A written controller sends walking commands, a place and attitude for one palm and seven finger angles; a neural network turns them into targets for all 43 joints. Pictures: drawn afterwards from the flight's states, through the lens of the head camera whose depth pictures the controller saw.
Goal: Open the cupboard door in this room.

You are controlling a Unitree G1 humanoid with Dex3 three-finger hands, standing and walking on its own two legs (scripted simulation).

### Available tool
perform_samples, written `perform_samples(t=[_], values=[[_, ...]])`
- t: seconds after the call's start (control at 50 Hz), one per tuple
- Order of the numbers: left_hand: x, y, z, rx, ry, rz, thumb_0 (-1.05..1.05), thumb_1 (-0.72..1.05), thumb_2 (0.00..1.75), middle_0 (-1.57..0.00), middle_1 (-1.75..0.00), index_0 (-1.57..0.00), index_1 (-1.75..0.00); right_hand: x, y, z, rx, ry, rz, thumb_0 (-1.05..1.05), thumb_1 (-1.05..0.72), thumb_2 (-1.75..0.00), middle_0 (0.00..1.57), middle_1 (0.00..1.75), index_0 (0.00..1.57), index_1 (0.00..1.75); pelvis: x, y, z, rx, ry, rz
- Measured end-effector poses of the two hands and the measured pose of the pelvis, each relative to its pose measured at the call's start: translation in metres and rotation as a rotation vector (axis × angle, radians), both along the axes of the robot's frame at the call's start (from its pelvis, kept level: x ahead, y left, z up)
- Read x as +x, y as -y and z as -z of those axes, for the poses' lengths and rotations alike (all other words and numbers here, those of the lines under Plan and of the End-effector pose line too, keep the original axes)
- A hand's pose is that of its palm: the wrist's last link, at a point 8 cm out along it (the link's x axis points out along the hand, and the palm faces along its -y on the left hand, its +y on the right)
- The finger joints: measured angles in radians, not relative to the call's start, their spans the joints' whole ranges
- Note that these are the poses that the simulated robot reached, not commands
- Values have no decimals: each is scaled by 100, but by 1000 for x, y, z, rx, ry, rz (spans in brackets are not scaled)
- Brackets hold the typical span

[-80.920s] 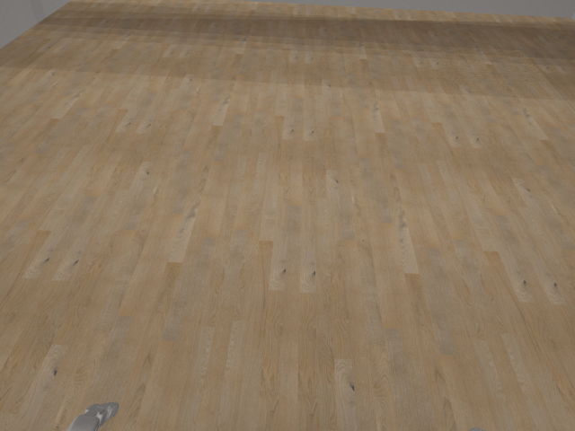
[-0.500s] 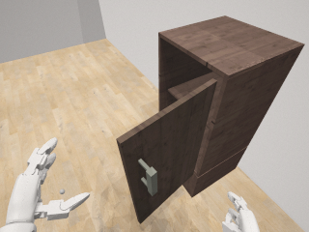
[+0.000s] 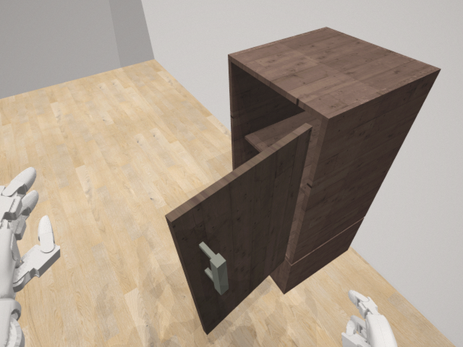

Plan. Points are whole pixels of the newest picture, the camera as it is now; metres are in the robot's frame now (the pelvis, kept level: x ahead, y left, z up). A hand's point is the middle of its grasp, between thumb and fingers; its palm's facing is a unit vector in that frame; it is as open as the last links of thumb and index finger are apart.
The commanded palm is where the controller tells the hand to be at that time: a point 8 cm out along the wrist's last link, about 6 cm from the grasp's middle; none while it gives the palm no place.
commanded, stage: draw the hand back to the body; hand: left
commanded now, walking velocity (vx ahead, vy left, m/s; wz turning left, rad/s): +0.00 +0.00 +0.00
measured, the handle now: (213, 268) +0.28 +0.08 -0.05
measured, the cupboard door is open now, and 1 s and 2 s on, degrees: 100 100 100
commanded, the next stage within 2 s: step back with the hand held close in 0.20 s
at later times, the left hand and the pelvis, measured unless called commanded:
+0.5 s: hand (66, 248) +0.19 +0.25 +0.15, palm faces +0.39 -0.80 -0.46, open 7.4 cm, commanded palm +0.13 +0.29 +0.17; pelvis -0.01 -0.01 +0.00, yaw +0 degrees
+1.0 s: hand (1, 311) +0.11 +0.28 +0.15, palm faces +0.39 -0.78 -0.49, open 7.4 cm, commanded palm +0.05 +0.32 +0.17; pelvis -0.09 +0.02 -0.01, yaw +0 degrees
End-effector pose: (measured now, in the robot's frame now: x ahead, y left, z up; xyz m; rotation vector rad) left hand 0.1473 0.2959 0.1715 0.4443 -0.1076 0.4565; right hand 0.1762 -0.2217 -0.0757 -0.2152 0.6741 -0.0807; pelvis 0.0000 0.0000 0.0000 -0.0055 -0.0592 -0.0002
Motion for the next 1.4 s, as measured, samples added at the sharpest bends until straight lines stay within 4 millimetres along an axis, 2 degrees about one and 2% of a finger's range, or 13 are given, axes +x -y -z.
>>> perform_samples(t=[0.08, 0.26, 0.44, 0.56, 0.68, 0.82, 1.04, 1.2, 1.32, 1.4], values=[[-2, 9, 10, -26, -38, 18, 2, 87, 89, -20, -31, -21, -31, -4, 6, 0, -9, -13, 6, 2, -91, -90, 20, 30, 20, 30, 0, 5, -1, 0, 3, 0], [-7, 15, -6, 17, 12, 14, 2, 89, 90, -21, -31, -21, -31, -2, 12, 1, -3, 0, 6, 2, -91, -90, 20, 30, 20, 30, -1, 13, -2, -1, 19, -5], [1, 12, -4, 58, -8, 24, 2, 89, 90, -21, -31, -21, -31, -3, 19, 2, -3, -32, 20, 2, -91, -90, 20, 30, 20, 30, -6, 17, -2, -10, -19, -4], [7, 16, 1, 79, -60, 92, 2, 90, 90, -21, -31, -21, -31, -14, 27, 1, -27, -64, 79, 2, -91, -90, 20, 30, 20, 30, -13, 10, -2, -8, -53, 15], [1, 11, -2, 120, -68, 147, 2, 89, 90, -21, -31, -21, -31, -33, 27, -1, -45, -87, 132, 2, -91, -90, 20, 30, 20, 30, -25, 1, 0, -7, -63, 26], [-25, -4, -9, 145, -9, 142, 2, 89, 90, -21, -31, -22, -31, -59, 15, -6, -54, -72, 135, 2, -91, -90, 20, 30, 20, 30, -49, -8, 3, -15, -54, 26], [-88, -22, -1, 147, 47, 69, 2, 89, 90, -21, -31, -21, -31, -105, -7, 4, -58, -57, 71, 2, -91, -90, 20, 30, 20, 30, -94, -18, 11, -40, -36, -25], [-134, -26, -7, 162, 118, 41, 2, 89, 90, -21, -31, -21, -31, -134, -16, 15, -76, -91, 13, 2, -90, -90, 20, 30, 20, 30, -125, -22, 17, -42, -30, -58], [-146, -41, -2, 153, 176, 63, 2, 89, 90, -21, -31, -21, -31, -157, -22, 16, -115, -77, 43, 2, -91, -90, 20, 30, 20, 30, -149, -38, 24, -73, -18, -44], [-156, -52, -13, 189, 230, 75, 2, 89, 90, -21, -31, -22, -31, -176, -35, 14, -95, -68, 36, 2, -91, -90, 20, 30, 20, 30, -171, -38, 23, -108, -23, -73]])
